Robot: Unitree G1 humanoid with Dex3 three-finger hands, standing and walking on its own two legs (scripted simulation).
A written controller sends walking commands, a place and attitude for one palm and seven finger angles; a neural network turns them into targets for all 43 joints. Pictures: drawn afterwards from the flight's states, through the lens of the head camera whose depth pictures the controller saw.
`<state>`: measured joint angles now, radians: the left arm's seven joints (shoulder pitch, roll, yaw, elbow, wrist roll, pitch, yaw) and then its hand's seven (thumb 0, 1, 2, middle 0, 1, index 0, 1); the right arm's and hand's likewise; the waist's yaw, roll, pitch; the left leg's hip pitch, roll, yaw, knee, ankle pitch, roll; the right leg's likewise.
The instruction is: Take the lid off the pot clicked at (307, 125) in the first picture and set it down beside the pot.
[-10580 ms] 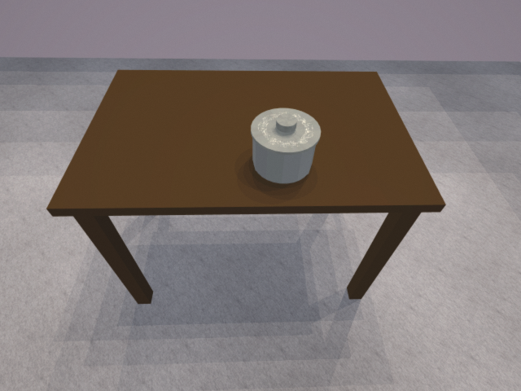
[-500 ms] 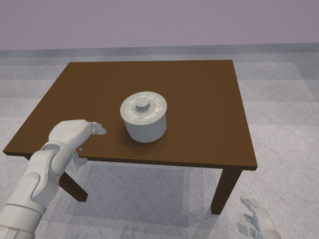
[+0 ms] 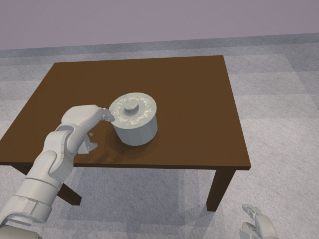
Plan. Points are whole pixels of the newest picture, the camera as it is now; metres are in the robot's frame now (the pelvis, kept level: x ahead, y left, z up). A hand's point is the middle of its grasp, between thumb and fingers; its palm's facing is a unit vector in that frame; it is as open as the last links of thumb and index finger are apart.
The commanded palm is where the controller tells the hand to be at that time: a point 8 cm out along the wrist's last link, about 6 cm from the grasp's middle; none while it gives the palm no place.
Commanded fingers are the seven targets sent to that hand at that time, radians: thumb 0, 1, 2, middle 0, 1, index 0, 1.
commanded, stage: move the open hand above the knob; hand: left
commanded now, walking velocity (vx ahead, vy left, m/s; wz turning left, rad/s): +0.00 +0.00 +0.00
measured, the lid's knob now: (131, 105) +0.52 +0.14 +0.01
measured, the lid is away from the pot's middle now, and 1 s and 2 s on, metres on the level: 0.00 0.00 0.00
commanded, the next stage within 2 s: lower the open fingers around the knob in 1.70 s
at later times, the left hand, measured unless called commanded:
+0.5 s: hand (107, 114) +0.42 +0.18 +0.08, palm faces -0.29 -0.07 -0.95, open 10.0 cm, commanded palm +0.42 +0.18 +0.14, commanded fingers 0.00 -0.24 1.30 -0.82 -0.08 -0.82 -0.08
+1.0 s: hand (122, 99) +0.48 +0.15 +0.08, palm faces -0.36 -0.05 -0.93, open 10.0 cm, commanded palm +0.49 +0.15 +0.14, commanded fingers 0.00 -0.24 1.30 -0.82 -0.08 -0.82 -0.08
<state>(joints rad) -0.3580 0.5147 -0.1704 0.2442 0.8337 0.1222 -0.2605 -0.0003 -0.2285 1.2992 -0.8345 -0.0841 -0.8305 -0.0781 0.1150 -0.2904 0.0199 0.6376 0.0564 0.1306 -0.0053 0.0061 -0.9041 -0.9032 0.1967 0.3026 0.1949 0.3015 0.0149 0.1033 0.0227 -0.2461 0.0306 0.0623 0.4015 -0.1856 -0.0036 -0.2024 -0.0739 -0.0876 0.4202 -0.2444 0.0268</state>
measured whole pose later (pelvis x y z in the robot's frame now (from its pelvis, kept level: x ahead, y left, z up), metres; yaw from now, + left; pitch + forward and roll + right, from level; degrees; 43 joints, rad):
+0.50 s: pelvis +0.01 +0.00 +0.00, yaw +0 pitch +5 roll +0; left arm -0.60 0.47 -0.23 0.46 0.85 0.16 -0.25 0.00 -0.23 1.30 -0.83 -0.08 -0.83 -0.08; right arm 0.13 -0.29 0.02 0.65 0.07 0.15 0.00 0.00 -0.91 -0.90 0.20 0.30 0.19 0.30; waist -0.01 0.08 -0.01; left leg -0.31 0.03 0.07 0.45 -0.22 0.00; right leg -0.27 -0.08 -0.08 0.46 -0.28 0.03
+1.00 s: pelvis +0.01 +0.00 -0.01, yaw -1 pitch +9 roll +0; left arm -0.94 0.40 -0.27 0.88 0.88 0.17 -0.24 0.00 -0.23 1.30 -0.83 -0.08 -0.83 -0.08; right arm 0.18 -0.28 0.01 0.71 0.08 0.17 -0.02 0.00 -0.90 -0.90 0.20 0.30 0.20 0.30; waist -0.06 0.07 -0.03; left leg -0.40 0.03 0.08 0.48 -0.23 0.00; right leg -0.37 -0.08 -0.06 0.50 -0.28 0.03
